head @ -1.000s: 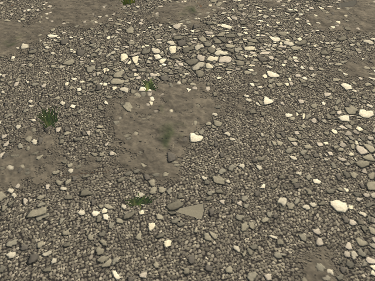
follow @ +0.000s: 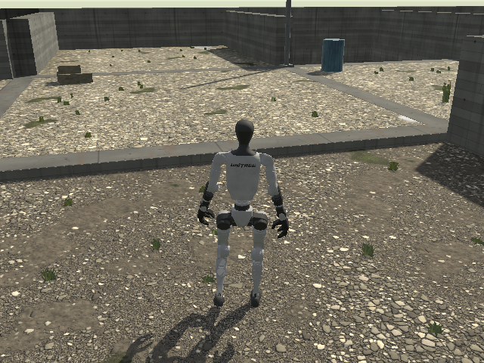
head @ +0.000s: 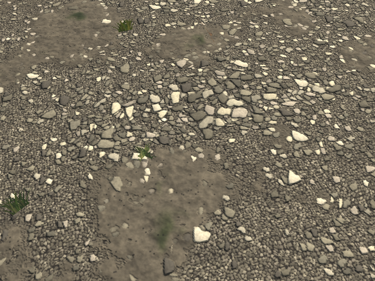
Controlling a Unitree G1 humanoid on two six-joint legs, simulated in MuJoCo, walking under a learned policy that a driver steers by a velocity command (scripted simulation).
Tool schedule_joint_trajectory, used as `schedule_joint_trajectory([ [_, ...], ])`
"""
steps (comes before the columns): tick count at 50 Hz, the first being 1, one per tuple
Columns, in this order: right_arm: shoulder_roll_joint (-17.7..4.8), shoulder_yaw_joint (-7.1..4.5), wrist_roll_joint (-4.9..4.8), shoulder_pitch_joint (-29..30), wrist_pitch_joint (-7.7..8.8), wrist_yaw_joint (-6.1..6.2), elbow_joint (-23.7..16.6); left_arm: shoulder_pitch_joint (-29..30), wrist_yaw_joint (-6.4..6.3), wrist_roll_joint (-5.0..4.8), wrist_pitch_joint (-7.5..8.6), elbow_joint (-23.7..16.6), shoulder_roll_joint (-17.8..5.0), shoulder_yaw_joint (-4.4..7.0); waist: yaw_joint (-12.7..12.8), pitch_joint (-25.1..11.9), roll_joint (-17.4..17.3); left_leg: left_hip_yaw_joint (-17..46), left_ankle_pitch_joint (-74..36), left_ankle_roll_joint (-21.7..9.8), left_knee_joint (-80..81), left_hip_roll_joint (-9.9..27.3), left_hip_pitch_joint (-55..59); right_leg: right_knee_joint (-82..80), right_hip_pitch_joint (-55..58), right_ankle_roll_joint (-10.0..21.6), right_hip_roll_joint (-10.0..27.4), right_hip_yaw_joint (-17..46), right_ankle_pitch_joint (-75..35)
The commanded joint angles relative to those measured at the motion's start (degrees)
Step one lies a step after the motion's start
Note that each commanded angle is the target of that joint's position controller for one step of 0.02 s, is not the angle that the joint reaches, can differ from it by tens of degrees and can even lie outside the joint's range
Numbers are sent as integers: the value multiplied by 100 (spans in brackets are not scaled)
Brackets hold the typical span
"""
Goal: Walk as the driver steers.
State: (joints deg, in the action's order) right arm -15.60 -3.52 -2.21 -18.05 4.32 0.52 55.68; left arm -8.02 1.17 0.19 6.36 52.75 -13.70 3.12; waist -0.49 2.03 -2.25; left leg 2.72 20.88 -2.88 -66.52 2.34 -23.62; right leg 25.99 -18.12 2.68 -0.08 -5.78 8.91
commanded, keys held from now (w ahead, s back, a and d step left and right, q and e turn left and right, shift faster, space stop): w+q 1.00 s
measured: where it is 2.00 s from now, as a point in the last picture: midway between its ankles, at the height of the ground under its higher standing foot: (82, 181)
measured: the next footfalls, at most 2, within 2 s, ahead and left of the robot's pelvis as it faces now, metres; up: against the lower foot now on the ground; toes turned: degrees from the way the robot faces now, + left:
left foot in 0.42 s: +0.37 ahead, +0.16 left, +0.00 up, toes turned +17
right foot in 0.90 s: +0.71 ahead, +0.08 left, +0.00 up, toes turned +34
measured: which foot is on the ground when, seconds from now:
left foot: up 0.00-0.40, down 0.42-0.92, up 0.94-1.00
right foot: down 0.00-0.40, up 0.42-0.88, down 0.90-1.00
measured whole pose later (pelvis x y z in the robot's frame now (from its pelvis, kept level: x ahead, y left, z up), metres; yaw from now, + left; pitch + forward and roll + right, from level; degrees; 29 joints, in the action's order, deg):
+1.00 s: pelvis +0.56 +0.12 -0.01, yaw +34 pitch +2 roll -1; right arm -16.6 -4.2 -1.7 -19.5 2.0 1.0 43.7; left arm -5.4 0.8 0.3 6.9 43.2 -15.0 3.4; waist -1.9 0.9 -1.8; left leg 7.1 26.6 -1.8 -65.8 -3.2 -20.4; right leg 29.8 -22.5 1.2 -1.8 -1.2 9.5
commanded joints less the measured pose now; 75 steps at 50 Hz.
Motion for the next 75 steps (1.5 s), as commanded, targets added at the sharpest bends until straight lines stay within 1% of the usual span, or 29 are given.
schedule_joint_trajectory([
  [1,-290,-148,0,-154,-76,27,-305,-154,-9,72,89,-86,-477,98,31,-249,830,345,-585,-22,-50,612,-1001,-1755,939,676,1511,1340,-121],
  [9,-129,-140,98,898,-144,-111,-809,-459,-232,78,50,35,-840,200,149,176,476,68,-2418,138,1919,522,-1569,-2027,1154,626,1353,-119,-1232],
  [15,-25,-41,90,1905,-143,-347,-1386,-1082,-280,-52,-177,174,-1023,283,458,448,370,-481,-1988,-79,2879,360,-1957,-1557,2403,567,1713,-539,-2098],
  [18,-280,-158,67,1641,-176,-428,-1530,-885,-318,-103,-299,55,-1256,354,100,44,682,-947,-1187,-367,2943,-119,-1049,-587,2638,397,1751,-780,-4597],
  [20,-748,-416,29,364,-193,-389,-1291,-672,-339,-138,-378,-39,-1366,371,-666,-674,726,-1071,-1188,-706,3317,-574,766,1253,2192,185,1553,-914,-5237],
  [21,-1203,-627,40,-536,-238,-261,-1066,-672,-341,-85,-342,-137,-1285,332,-1054,-1166,270,-226,-1260,-988,3611,-241,2481,2907,922,-87,1302,-916,-3698],
  [22,-1788,-703,27,-455,-214,-201,-1050,-1200,-227,116,-173,-429,-292,52,-310,-1535,-1259,2888,-793,-2012,3938,1244,4399,4962,-1760,-435,101,-465,2028],
  [23,-1444,-568,131,-700,-137,-219,-1217,-691,-130,-135,122,-605,-632,67,-607,-2295,-719,4572,-163,-2358,4890,1732,4861,5692,-2551,-349,-200,950,2606],
  [24,-1087,-471,181,-514,-62,-223,-1181,-61,-78,-345,270,-782,-890,139,-714,-1524,-400,3750,-582,-1996,5044,1575,4442,5571,-3079,-173,121,1105,2063],
  [27,-554,-293,172,590,23,-198,-1452,-214,-148,-71,228,-658,-978,225,32,-609,223,2046,-2144,-1528,5166,937,2125,4205,-1993,-184,710,1118,1092],
  [31,-845,-343,143,448,41,-61,-1470,22,-181,71,-12,-856,-724,196,147,-331,176,1438,-2850,-1490,5439,660,1176,3003,-1677,-550,657,898,482],
  [39,-881,-361,69,-220,-83,36,-1308,1355,-55,-61,58,-1385,-654,108,-394,-160,-301,1450,-1724,-921,5009,369,1164,388,-1084,-530,77,894,-1407],
  [42,-862,-358,86,-247,-140,83,-1325,1244,12,-77,157,-1428,-878,179,-264,-220,-454,1983,-1720,-845,4467,579,1685,102,-910,-357,33,999,-744],
  [44,-745,-311,105,-77,-167,90,-1423,462,-7,-50,227,-1237,-1057,286,176,-527,-563,1997,-2241,-651,3788,343,1629,-211,160,-105,2,859,-616],
  [45,-468,-202,153,25,-144,61,-1543,-341,-43,59,256,-1135,-1309,372,563,-1215,-293,1666,-2066,-445,2544,36,1085,-6,1546,234,658,1398,-565],
  [46,-148,-113,87,-519,-99,73,-1682,-1160,-85,167,203,-1030,-1756,487,520,-2069,985,866,-364,2,595,-744,-725,-192,3635,986,1952,3463,220],
  [47,-389,-91,-16,-867,-64,67,-1743,-1278,-33,26,139,-911,-1605,461,387,-2227,2117,749,1425,102,-501,-631,-1938,-735,4039,1379,2575,5270,1478],
  [48,-883,-206,-43,-546,-96,59,-1660,-956,-49,-48,92,-1046,-1060,321,484,-1416,1343,834,975,155,-978,-267,-2324,-878,3396,1150,2367,4631,2134],
  [49,-980,-235,28,-60,-136,52,-1734,-675,-75,-30,25,-1102,-852,254,506,-826,848,587,504,173,-976,-53,-2264,-938,2599,898,2092,3663,1765],
  [52,-681,-249,68,181,-211,-5,-1858,-220,-86,64,-4,-1036,-658,164,143,-176,803,455,-146,136,-302,385,-1645,-1409,1121,707,1525,2196,418],
  [57,-406,-163,87,484,-291,-44,-2118,-359,-95,15,75,-855,-986,291,130,-146,629,322,-967,292,634,539,-1870,-1786,1161,915,1581,1124,-751],
  [66,-323,-80,62,1763,-225,-343,-2582,-846,-135,-141,-168,-627,-1385,389,523,238,593,-424,-1752,31,2879,256,-1478,-1524,2031,515,1637,-154,-1569],
  [68,-504,-170,97,1592,-249,-369,-2628,-810,-158,-196,-243,-634,-1553,438,299,40,740,-702,-1143,-191,3031,-50,-970,-885,2280,401,1673,-376,-3252],
  [70,-924,-425,95,312,-286,-326,-2325,-715,-204,-238,-329,-670,-1595,438,-484,-696,707,-971,-1228,-537,3475,-563,860,941,1946,179,1458,-709,-4540],
  [71,-1304,-609,84,-703,-332,-217,-2055,-837,-223,-120,-306,-719,-1342,326,-922,-1240,265,-200,-1403,-820,3545,-230,2729,2553,593,-57,1272,-707,-3207],
  [72,-2008,-669,51,-550,-282,-161,-2082,-1394,-123,137,-163,-1065,-466,21,-186,-1720,-1402,2995,-806,-1842,3885,1410,4647,4659,-2073,-396,227,-360,2229],
  [73,-1521,-506,94,-838,-202,-184,-2225,-932,-40,-90,55,-1051,-893,61,-635,-2591,-798,4394,-49,-2106,4803,1847,4864,5356,-2631,-335,70,928,2560],
  [74,-1203,-402,162,-674,-128,-221,-2085,-379,-2,-332,131,-1173,-1215,159,-716,-1717,-438,3464,-494,-1774,4889,1671,4335,5346,-3082,-234,325,943,2016],
  [75,-1042,-338,143,-291,-93,-216,-2084,-298,-25,-293,154,-1179,-1125,114,-478,-1212,-150,2674,-1016,-1559,4861,1480,3485,4911,-2927,-168,601,889,1530],
])
Velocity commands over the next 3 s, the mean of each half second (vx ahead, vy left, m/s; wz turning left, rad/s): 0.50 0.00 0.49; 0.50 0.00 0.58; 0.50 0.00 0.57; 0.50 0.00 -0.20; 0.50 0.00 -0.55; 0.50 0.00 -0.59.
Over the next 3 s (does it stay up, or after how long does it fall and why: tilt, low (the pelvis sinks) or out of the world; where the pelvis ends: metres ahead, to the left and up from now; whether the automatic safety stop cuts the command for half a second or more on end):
stays up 1.41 0.78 -0.02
